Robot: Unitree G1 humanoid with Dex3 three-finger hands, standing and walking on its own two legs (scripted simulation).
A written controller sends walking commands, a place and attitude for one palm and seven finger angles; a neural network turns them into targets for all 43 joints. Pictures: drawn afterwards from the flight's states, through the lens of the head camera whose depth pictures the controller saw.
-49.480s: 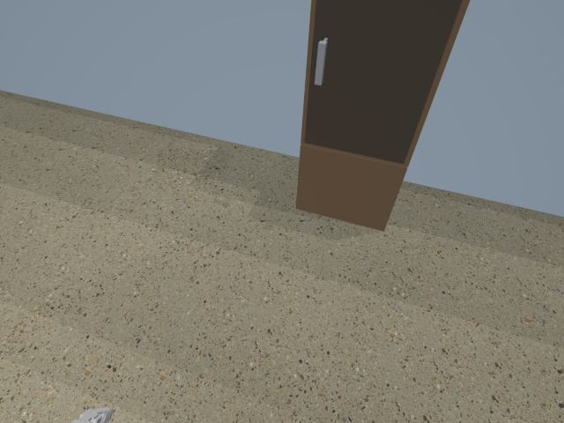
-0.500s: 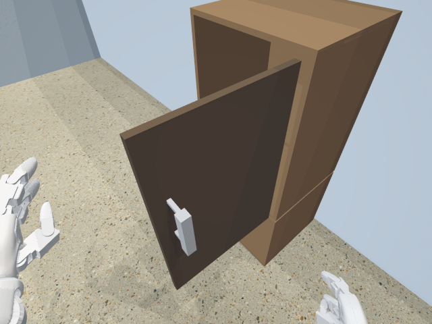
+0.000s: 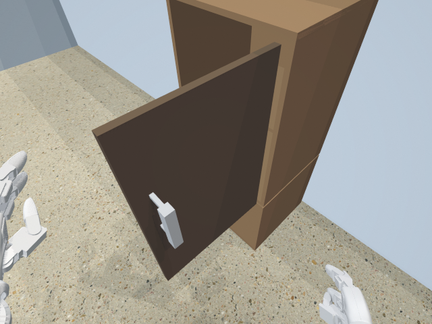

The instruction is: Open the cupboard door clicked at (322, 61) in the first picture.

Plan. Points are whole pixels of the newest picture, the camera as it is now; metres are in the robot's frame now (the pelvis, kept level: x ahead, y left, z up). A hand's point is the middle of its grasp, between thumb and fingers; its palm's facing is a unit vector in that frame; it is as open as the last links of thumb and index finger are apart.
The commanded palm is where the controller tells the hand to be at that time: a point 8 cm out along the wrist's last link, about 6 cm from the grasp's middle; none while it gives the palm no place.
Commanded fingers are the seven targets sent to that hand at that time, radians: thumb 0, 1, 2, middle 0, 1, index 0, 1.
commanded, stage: step back with the hand held close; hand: left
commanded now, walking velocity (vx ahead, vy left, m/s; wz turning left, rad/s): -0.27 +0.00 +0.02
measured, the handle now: (165, 220) +0.31 +0.14 +0.00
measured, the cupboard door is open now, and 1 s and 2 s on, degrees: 89 89 89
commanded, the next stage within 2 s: stop stepping back and stand still in 1.00 s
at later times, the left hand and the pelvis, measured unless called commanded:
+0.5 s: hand out of the picture +0.11 +0.31 +0.15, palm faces +0.45 -0.74 -0.50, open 7.4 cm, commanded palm +0.04 +0.34 +0.17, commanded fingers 0.00 0.90 0.90 -0.20 -0.30 -0.20 -0.30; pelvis -0.08 +0.04 -0.01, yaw +3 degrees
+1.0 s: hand out of the picture +0.04 +0.33 +0.15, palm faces +0.43 -0.76 -0.48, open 7.5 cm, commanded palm -0.04 +0.36 +0.17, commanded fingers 0.00 0.90 0.90 -0.20 -0.30 -0.20 -0.30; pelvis -0.16 +0.05 -0.01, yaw +2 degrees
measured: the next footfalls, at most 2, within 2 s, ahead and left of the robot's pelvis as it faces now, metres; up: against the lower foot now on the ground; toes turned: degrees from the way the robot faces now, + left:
right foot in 0.58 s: -0.10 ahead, -0.08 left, +0.00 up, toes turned +6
right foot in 1.08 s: -0.21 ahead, -0.08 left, +0.00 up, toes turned +1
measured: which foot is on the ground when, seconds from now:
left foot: down 0.00-1.00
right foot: down 0.00-0.46, up 0.48-0.56, down 0.58-0.90, up 0.92-1.00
